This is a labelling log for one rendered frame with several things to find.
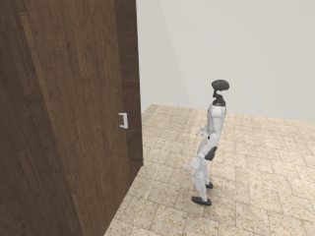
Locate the left robot upper arm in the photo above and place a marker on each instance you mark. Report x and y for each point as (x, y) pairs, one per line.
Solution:
(216, 115)

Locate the right robot thigh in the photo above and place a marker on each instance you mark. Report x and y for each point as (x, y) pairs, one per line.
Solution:
(201, 145)

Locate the wardrobe door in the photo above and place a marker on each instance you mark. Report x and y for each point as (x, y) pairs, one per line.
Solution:
(33, 182)
(75, 52)

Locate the right robot hand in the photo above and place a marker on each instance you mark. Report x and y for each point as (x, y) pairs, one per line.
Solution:
(204, 130)

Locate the left robot foot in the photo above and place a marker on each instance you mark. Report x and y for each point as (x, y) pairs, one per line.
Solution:
(199, 200)

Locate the robot left forearm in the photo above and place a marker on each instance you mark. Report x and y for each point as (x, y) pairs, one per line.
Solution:
(207, 147)

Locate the handle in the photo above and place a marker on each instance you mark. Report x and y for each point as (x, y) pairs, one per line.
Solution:
(125, 120)

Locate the left robot hand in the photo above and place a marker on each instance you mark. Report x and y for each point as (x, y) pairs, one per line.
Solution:
(195, 164)

